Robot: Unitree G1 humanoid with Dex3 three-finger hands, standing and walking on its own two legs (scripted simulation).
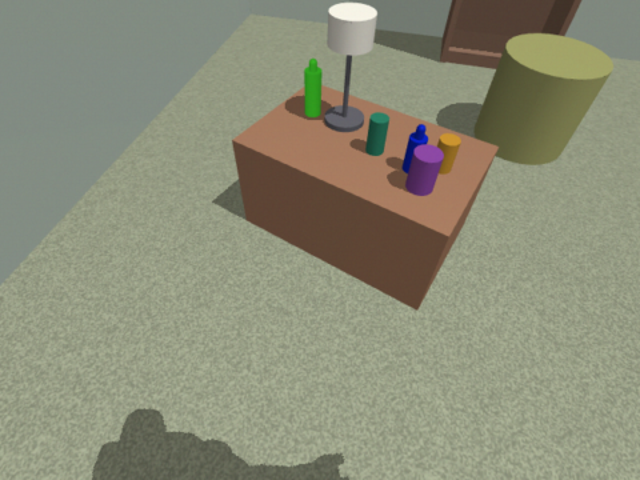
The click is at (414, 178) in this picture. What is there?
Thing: squat round
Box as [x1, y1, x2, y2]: [405, 144, 443, 195]
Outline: 435,146 423,144 417,146 414,149 405,184 406,188 414,194 425,195 432,190 443,157 442,151
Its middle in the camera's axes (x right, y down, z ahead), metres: +0.32 -0.20 +1.19
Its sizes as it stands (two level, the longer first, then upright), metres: 0.088 0.088 0.132
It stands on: a support 0.42 m high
